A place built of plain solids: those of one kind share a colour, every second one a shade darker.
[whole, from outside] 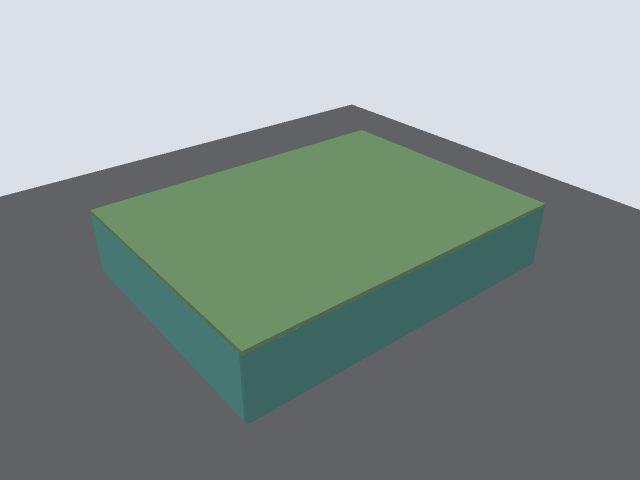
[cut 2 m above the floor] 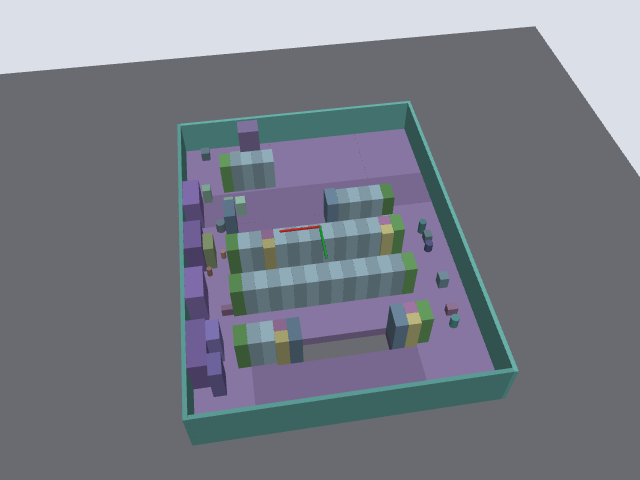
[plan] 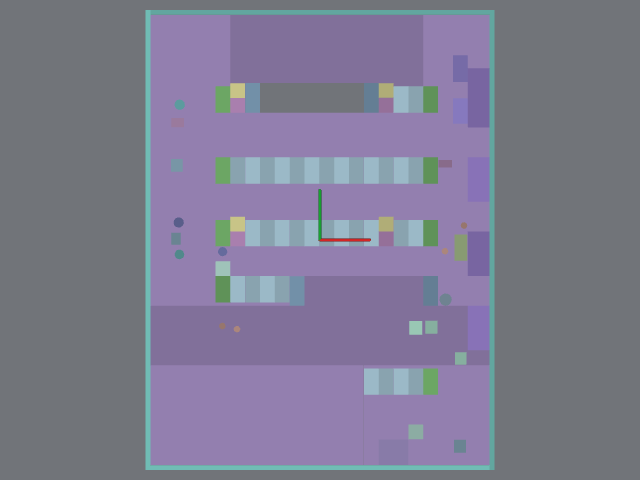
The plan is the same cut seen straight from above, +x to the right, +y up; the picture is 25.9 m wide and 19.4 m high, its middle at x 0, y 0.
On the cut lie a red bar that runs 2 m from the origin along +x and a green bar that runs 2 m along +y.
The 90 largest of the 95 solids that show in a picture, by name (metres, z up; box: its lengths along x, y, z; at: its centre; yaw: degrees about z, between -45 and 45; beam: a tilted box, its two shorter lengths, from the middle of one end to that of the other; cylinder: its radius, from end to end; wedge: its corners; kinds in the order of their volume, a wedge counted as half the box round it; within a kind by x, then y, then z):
{
 "floor_1": {"box": [3.22, 18.2, 0.62], "at": [-5.24, 0.0, 0.26]},
 "floor_2": {"box": [4.42, 14.16, 0.62], "at": [-4.64, 2.02, 0.26]},
 "floor_3": {"box": [6.22, 10.2, 0.62], "at": [-3.74, 0.04, 0.26]},
 "floor_4": {"box": [5.4, 4.04, 0.62], "at": [-0.93, -7.08, 0.26]},
 "floor_5": {"box": [13.7, 2.4, 0.62], "at": [0.0, -3.86, 0.26]},
 "floor_6": {"box": [13.7, 6.6, 0.62], "at": [0.0, 1.84, 0.26]},
 "floor_7": {"box": [13.7, 2.76, 0.62], "at": [0.0, 7.72, 0.26]},
 "floor_8": {"box": [4.8, 1.2, 0.62], "at": [1.77, -2.06, 0.26]},
 "floor_9": {"box": [5.08, 6.44, 0.62], "at": [4.31, -5.88, 0.26]},
 "floor_10": {"box": [5.08, 10.56, 0.62], "at": [4.31, 3.82, 0.26]},
 "floor_11": {"box": [2.68, 18.2, 0.62], "at": [5.51, 0.0, 0.26]},
 "roof_1": {"box": [14.1, 18.6, 0.2], "at": [0.0, 0.0, 3.54]},
 "rack_1": {"box": [0.6, 1.07, 2.1], "at": [-3.33, -1.99, 1.62]},
 "rack_2": {"box": [0.6, 1.07, 2.1], "at": [-3.33, 2.81, 1.62]},
 "rack_3": {"box": [0.6, 1.07, 2.1], "at": [-2.73, -1.99, 1.62]},
 "rack_4": {"box": [0.6, 1.07, 2.1], "at": [-2.73, 0.28, 1.62]},
 "rack_5": {"box": [0.6, 1.07, 2.1], "at": [-2.73, 2.81, 1.62]},
 "rack_6": {"box": [0.6, 1.07, 2.1], "at": [-2.13, -1.99, 1.62]},
 "rack_7": {"box": [0.6, 1.07, 2.1], "at": [-2.13, 0.28, 1.62]},
 "rack_8": {"box": [0.6, 1.07, 2.1], "at": [-2.13, 2.81, 1.62]},
 "rack_9": {"box": [0.6, 1.07, 2.1], "at": [-1.53, -1.99, 1.62]},
 "rack_10": {"box": [0.6, 1.07, 2.1], "at": [-1.53, 0.28, 1.62]},
 "rack_11": {"box": [0.6, 1.07, 2.1], "at": [-1.53, 2.81, 1.62]},
 "rack_12": {"box": [0.6, 1.07, 2.1], "at": [-0.93, 0.28, 1.62]},
 "rack_13": {"box": [0.6, 1.07, 2.1], "at": [-0.93, 2.81, 1.62]},
 "rack_14": {"box": [0.6, 1.07, 2.1], "at": [-0.33, 0.28, 1.62]},
 "rack_15": {"box": [0.6, 1.07, 2.1], "at": [-0.33, 2.81, 1.62]},
 "rack_16": {"box": [0.6, 1.07, 2.1], "at": [0.27, 0.28, 1.62]},
 "rack_17": {"box": [0.6, 1.07, 2.1], "at": [0.27, 2.81, 1.62]},
 "rack_18": {"box": [0.6, 1.07, 2.1], "at": [0.87, 0.28, 1.62]},
 "rack_19": {"box": [0.6, 1.07, 2.1], "at": [0.87, 2.81, 1.62]},
 "rack_20": {"box": [0.6, 1.07, 2.1], "at": [1.47, 0.28, 1.62]},
 "rack_21": {"box": [0.6, 1.07, 2.1], "at": [1.47, 2.81, 1.62]},
 "rack_22": {"box": [0.6, 1.07, 2.1], "at": [2.07, -5.72, 1.62]},
 "rack_23": {"box": [0.6, 1.07, 2.1], "at": [2.07, 0.28, 1.62]},
 "rack_24": {"box": [0.6, 1.07, 2.1], "at": [2.07, 2.81, 1.62]},
 "rack_25": {"box": [0.6, 1.07, 2.1], "at": [2.67, -5.72, 1.62]},
 "rack_26": {"box": [0.6, 1.07, 2.1], "at": [2.67, 2.81, 1.62]},
 "rack_27": {"box": [0.6, 1.07, 2.1], "at": [3.27, -5.72, 1.62]},
 "rack_28": {"box": [0.6, 1.07, 2.1], "at": [3.27, 0.28, 1.62]},
 "rack_29": {"box": [0.6, 1.07, 2.1], "at": [3.27, 2.81, 1.62]},
 "rack_30": {"box": [0.6, 1.07, 2.1], "at": [3.27, 5.68, 1.62]},
 "rack_31": {"box": [0.6, 1.07, 2.1], "at": [3.87, -5.72, 1.62]},
 "rack_32": {"box": [0.6, 1.07, 2.1], "at": [3.87, 0.28, 1.62]},
 "rack_33": {"box": [0.6, 1.07, 2.1], "at": [3.87, 2.81, 1.62]},
 "rack_34": {"box": [0.6, 1.07, 2.1], "at": [3.87, 5.68, 1.62]},
 "wall_1": {"box": [0.2, 18.6, 3.49], "at": [-6.95, 0.0, 1.69]},
 "wall_2": {"box": [13.7, 0.2, 3.49], "at": [0.0, -9.2, 1.69]},
 "wall_3": {"box": [13.7, 0.2, 3.49], "at": [0.0, 9.2, 1.69]},
 "wall_4": {"box": [0.2, 18.6, 3.49], "at": [6.95, 0.0, 1.69]},
 "cooler_1": {"box": [0.88, 1.8, 1.96], "at": [6.41, -3.56, 1.55]},
 "cooler_2": {"box": [0.88, 1.8, 2.03], "at": [6.41, -0.56, 1.58]},
 "cooler_3": {"box": [0.88, 1.8, 2.05], "at": [6.41, 2.44, 1.59]},
 "cooler_4": {"box": [0.88, 2.4, 1.97], "at": [6.41, 5.74, 1.55]},
 "endcab_1": {"box": [0.6, 1.07, 2.1], "at": [-3.93, -1.99, 1.62]},
 "endcab_2": {"box": [0.6, 1.07, 2.1], "at": [-3.93, 0.28, 1.62]},
 "endcab_3": {"box": [0.6, 1.07, 2.1], "at": [-3.93, 2.81, 1.62]},
 "endcab_4": {"box": [0.6, 1.07, 2.1], "at": [-3.93, 5.68, 1.62]},
 "endcab_5": {"box": [0.6, 1.07, 2.1], "at": [4.47, -5.72, 1.62]},
 "endcab_6": {"box": [0.6, 1.07, 2.1], "at": [4.47, 0.28, 1.62]},
 "endcab_7": {"box": [0.6, 1.07, 2.1], "at": [4.47, 2.81, 1.62]},
 "endcab_8": {"box": [0.6, 1.07, 2.1], "at": [4.47, 5.68, 1.62]},
 "barcab_1": {"box": [0.6, 1.2, 2.1], "at": [-2.73, 5.74, 1.62]},
 "barcab_2": {"box": [0.6, 1.2, 2.1], "at": [-0.93, -2.06, 1.62]},
 "barcab_3": {"box": [0.6, 1.2, 2.1], "at": [2.07, 5.74, 1.62]},
 "barcab_4": {"box": [0.6, 1.2, 2.1], "at": [4.47, -2.06, 1.62]},
 "column_1": {"box": [0.6, 0.6, 2.87], "at": [-3.33, 0.64, 2.0]},
 "column_2": {"box": [0.6, 0.6, 2.87], "at": [-3.33, 6.04, 2.0]},
 "column_3": {"box": [0.6, 0.6, 2.87], "at": [2.67, 0.64, 2.0]},
 "column_4": {"box": [0.6, 0.6, 2.87], "at": [2.67, 6.04, 2.0]},
 "blank_1": {"box": [0.6, 0.6, 2.1], "at": [-3.33, 0.04, 1.62]},
 "blank_2": {"box": [0.6, 0.6, 2.1], "at": [-3.33, 5.44, 1.62]},
 "blank_3": {"box": [0.6, 0.6, 2.1], "at": [2.67, 0.04, 1.62]},
 "blank_4": {"box": [0.6, 0.6, 2.1], "at": [2.67, 5.44, 1.62]},
 "sparerack_1": {"box": [0.6, 1.04, 2.0], "at": [5.67, 5.21, 1.57]},
 "sparerack_2": {"box": [0.6, 1.08, 2.0], "at": [5.67, 6.93, 1.57]},
 "power_1": {"box": [1.2, 1.04, 1.89], "at": [2.97, -8.58, 1.51]},
 "lift_1": {"box": [0.52, 1.06, 1.61], "at": [5.69, -0.31, 1.37]},
 "cart_1": {"box": [0.53, 0.56, 0.97], "at": [3.87, -3.56, 1.05]},
 "cart_2": {"box": [0.5, 0.53, 1.05], "at": [4.5, -3.53, 1.09]},
 "cart_3": {"box": [0.46, 0.51, 0.96], "at": [5.69, -4.79, 1.05]},
 "panelstack_1": {"box": [0.6, 0.6, 0.68], "at": [-3.93, -1.16, 0.91]},
 "panelstack_2": {"box": [0.6, 0.6, 0.52], "at": [3.87, -7.76, 0.83]},
 "carton_1": {"box": [0.4, 0.5, 0.54], "at": [-5.82, 0.05, 0.84]},
 "carton_2": {"box": [0.47, 0.52, 0.73], "at": [-5.79, 3.02, 0.93]},
 "carton_3": {"box": [0.49, 0.53, 0.57], "at": [5.66, -8.33, 0.85]},
 "bin_1": {"cylinder": 0.19, "from": [-5.68, -0.58, 0.57], "to": [-5.68, -0.58, 1.37]},
 "bin_2": {"cylinder": 0.21, "from": [-5.67, 5.47, 0.57], "to": [-5.67, 5.47, 1.21]},
 "reel_1": {"cylinder": 0.25, "from": [5.08, -2.41, 0.57], "to": [5.08, -2.41, 1.15]},
 "case_1": {"box": [0.52, 0.38, 0.52], "at": [-5.75, 4.75, 0.83]}
}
